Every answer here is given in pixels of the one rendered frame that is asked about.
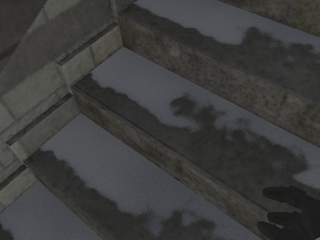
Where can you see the right robot hand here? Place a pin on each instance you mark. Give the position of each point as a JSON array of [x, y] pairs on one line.
[[296, 226]]

